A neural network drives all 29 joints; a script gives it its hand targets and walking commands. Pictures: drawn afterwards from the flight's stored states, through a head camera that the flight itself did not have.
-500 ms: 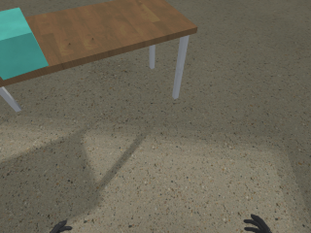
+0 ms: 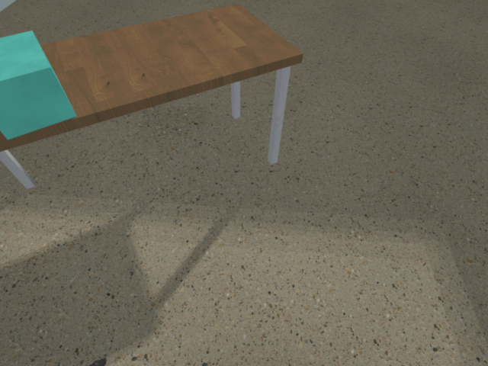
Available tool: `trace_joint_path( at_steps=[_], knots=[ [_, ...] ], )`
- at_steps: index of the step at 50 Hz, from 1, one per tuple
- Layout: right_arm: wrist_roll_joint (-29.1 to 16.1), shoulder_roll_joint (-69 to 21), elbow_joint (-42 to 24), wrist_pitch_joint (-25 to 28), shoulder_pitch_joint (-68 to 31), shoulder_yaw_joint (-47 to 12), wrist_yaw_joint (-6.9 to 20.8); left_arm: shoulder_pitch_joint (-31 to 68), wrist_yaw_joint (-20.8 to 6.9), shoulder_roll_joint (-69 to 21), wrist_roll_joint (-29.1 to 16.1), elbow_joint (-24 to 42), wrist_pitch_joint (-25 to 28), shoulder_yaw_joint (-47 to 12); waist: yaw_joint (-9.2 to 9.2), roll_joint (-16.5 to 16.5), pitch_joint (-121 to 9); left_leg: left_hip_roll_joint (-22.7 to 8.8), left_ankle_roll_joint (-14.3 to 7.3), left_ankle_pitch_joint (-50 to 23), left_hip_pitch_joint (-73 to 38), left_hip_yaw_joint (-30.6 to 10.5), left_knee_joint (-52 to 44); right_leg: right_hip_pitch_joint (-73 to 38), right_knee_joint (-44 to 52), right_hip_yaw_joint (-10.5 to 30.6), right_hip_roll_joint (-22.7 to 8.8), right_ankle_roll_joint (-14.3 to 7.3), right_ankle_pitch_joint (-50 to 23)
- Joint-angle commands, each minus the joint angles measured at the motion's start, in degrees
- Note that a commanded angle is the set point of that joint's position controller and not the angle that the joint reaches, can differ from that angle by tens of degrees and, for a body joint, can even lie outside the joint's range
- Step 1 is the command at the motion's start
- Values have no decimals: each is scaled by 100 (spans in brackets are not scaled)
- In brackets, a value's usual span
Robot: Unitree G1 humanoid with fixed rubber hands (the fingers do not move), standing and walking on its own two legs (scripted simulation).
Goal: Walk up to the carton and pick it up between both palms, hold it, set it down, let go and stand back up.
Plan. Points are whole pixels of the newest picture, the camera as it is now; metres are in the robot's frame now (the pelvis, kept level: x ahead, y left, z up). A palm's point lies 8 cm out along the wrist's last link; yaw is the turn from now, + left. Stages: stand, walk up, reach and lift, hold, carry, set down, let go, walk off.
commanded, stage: stand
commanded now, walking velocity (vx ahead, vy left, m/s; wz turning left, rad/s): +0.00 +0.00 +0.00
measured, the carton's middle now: (20, 83) +0.85 +0.72 -0.05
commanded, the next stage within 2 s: walk up in 0.46 s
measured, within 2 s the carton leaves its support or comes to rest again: neither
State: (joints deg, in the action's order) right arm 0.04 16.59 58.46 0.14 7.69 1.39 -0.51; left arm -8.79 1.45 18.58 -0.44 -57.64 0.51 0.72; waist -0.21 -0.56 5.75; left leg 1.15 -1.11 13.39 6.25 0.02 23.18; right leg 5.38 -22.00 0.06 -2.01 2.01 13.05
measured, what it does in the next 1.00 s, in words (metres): steps on the spot: left foot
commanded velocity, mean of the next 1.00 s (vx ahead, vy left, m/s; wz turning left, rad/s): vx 0.00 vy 0.00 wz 0.00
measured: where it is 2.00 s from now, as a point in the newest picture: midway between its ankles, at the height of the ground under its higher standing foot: (162, 356)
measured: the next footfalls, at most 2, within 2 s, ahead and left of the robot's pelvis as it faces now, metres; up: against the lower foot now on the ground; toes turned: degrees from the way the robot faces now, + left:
left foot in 1.00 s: +0.11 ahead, +0.26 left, +0.00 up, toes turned +18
right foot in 1.40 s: +0.31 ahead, +0.10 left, +0.00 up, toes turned +16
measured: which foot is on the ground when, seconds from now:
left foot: down 0.00-0.68, up 0.70-0.98, down 1.00-1.00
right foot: down 0.00-1.00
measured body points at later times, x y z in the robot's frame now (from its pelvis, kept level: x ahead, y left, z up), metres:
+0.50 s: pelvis -0.01 -0.01 +0.00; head +0.00 -0.01 +0.45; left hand +0.05 +0.28 -0.13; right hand +0.06 -0.29 -0.13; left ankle -0.01 +0.10 -0.74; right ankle -0.01 -0.14 -0.74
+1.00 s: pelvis +0.02 +0.07 -0.03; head +0.02 +0.09 +0.42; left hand +0.01 +0.42 -0.13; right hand +0.14 -0.23 -0.13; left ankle +0.07 +0.25 -0.74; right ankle -0.01 -0.14 -0.74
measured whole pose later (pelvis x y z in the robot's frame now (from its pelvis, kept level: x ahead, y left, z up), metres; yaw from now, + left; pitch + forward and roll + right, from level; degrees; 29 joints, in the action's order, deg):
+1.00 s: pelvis +0.02 +0.07 -0.03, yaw +14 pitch -4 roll -4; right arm 2.7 21.9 46.3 -4.2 19.1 7.6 8.1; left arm -20.5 3.3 24.4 4.8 -44.7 3.3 5.9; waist 0.6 1.1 3.3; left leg -9.0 0.4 15.4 22.8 -0.8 40.6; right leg 2.3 -31.5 -11.5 -9.5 3.2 23.7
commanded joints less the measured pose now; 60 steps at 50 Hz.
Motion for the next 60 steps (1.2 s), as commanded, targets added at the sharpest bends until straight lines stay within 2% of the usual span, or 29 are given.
trace_joint_path(
  at_steps=[1,6,11,12,16,17,22,25,26,31,32,33,34,35,36,37,38,40,44,46,49,50,51,52,53,54,57,59,60],
  knots=[
    [-51,1214,-294,200,91,283,-66,39,52,1151,35,232,141,295,31,2,-428,-782,47,-991,105,-639,-698,-153,333,383,-538,-251,-1012],
    [-27,1219,-399,189,-242,295,-86,3,42,848,66,90,122,207,-94,341,-399,-669,67,-1087,161,-525,-578,4,368,252,-504,-198,-856],
    [-52,1167,-353,240,10,249,-94,212,32,1175,51,141,187,294,0,-128,-662,-822,70,-1190,-33,-660,-633,-145,397,344,-550,-335,-1120],
    [-31,1158,-139,195,142,172,-74,195,52,1182,70,83,197,304,51,235,-625,-713,145,-1115,-8,-487,-655,-150,407,462,-609,-306,-1031],
    [-43,1129,-175,194,73,181,-83,-136,75,958,49,34,189,245,-34,295,-722,-734,56,-853,89,-585,-567,-321,523,441,-644,-341,-948],
    [-1,1034,-61,223,214,168,-79,-168,80,1100,6,-40,220,276,5,-71,-556,-792,17,-965,53,-622,-666,-137,352,468,-637,-359,-1178],
    [-50,1283,-115,246,-101,180,-118,-85,57,1013,-10,-64,185,262,-7,365,-623,-780,42,-1039,121,-546,-736,-312,350,396,-598,-219,-1250],
    [-7,1217,23,195,18,176,-93,-9,59,1103,26,-48,87,282,-136,-275,-368,-727,90,-954,135,-498,-672,23,494,346,-526,-270,-799],
    [34,1250,-111,175,-15,244,-124,-81,66,1143,54,-53,130,285,29,259,-370,-748,65,-978,13,-513,-680,116,514,463,-608,-313,-782],
    [-52,1298,34,158,281,230,-157,-133,9,1042,33,-121,149,242,73,133,-171,-749,-25,-750,142,-641,-766,138,621,451,-551,-300,-718],
    [31,1188,-46,199,27,257,-125,-68,19,1177,22,-68,158,305,-57,70,-448,-821,-32,-664,49,-628,-772,82,628,426,-523,-371,-619],
    [269,1460,-724,61,-71,608,159,-800,144,1972,302,285,283,829,-251,-83,-654,-352,-219,1082,1431,-798,245,-975,321,501,-709,-883,1302],
    [284,1286,-994,-20,-349,569,300,-1243,209,2194,365,169,267,942,-555,-892,-460,-63,-99,1785,2614,-281,1743,-1360,964,1281,-1520,-1397,2307],
    [393,1118,-1179,-161,-255,534,370,-953,276,2176,419,433,290,1034,-481,-1057,-153,-443,25,1730,3261,-424,3131,-1011,1378,2019,-2593,-1830,2619],
    [525,1247,-1356,-209,-134,692,371,-929,362,1945,464,593,326,936,-327,-122,34,-653,144,1563,3086,-737,3651,-392,1679,2432,-2774,-2016,2606],
    [508,1305,-1385,-260,15,783,451,-659,403,1831,487,809,391,918,-185,-246,267,-935,152,1361,2994,-842,3864,-3,1578,2041,-2830,-1931,2241],
    [461,1259,-1389,-281,380,837,498,-557,454,1762,493,1005,446,872,-25,220,203,-1016,241,1230,2951,-884,3944,18,1518,1684,-2765,-1830,1878],
    [394,1242,-1473,-276,779,804,666,-331,397,1702,534,1406,514,869,211,-2,66,-1002,204,865,2973,-799,3422,-320,1157,701,-2260,-1561,1032],
    [296,1133,-1995,-272,71,740,871,-882,336,1958,592,1650,491,988,-231,-757,156,-1119,214,575,2368,-265,2312,288,928,-122,-1887,-1366,1293],
    [247,1219,-2072,-259,328,766,871,-685,291,2053,535,1825,498,1010,-6,-961,143,-1140,139,490,1493,-123,1969,840,890,-361,-1999,-1185,1775],
    [215,1317,-1870,-171,1198,854,805,-526,209,1968,494,2074,384,942,345,-883,-69,-702,-9,66,111,397,1482,1790,-408,-1068,-1476,-893,2660],
    [245,1558,-1634,-141,1683,960,684,-882,181,1656,488,2081,318,814,543,357,-367,-329,-113,77,-590,592,1601,2002,-1715,-1425,-1147,-701,2364],
    [258,2022,-1517,-57,2080,1076,579,-1022,114,1348,358,2185,270,700,781,1913,-261,-598,-519,1239,-850,-587,287,2621,-3647,-1673,-355,-512,2151],
    [261,2632,-1676,-3,2242,1136,495,-703,-13,1203,166,2607,246,581,850,2617,14,-1609,-1154,2112,-594,-3265,-945,3683,-4658,-1064,164,-378,2850],
    [159,2392,-1756,-3,2116,1057,474,-252,-2,1443,73,2868,184,610,930,2186,165,-1996,-1605,2774,112,-3980,-1375,3597,-4905,-331,-177,-446,2693],
    [67,2382,-1889,-22,1782,1033,432,-252,-36,1698,123,2842,134,681,726,1597,426,-2092,-1721,3273,689,-3777,-1504,3391,-5084,-140,-305,-455,2409],
    [167,2279,-2163,0,1275,902,185,-1244,-107,1694,159,2459,278,684,302,1672,-156,-1471,-1381,1492,114,-2170,-520,3163,-4646,84,-641,-497,1656],
    [177,2026,-2321,17,1169,809,173,-1139,-68,1741,192,2470,268,663,323,976,-366,-1599,-1463,946,419,-2310,-251,2779,-3977,115,-462,-469,1704],
    [141,1949,-2426,64,1106,730,181,-1183,-91,1612,184,2470,265,612,273,1145,-198,-1607,-1410,788,885,-2127,-384,2485,-3847,52,-491,-531,1468]
  ],
)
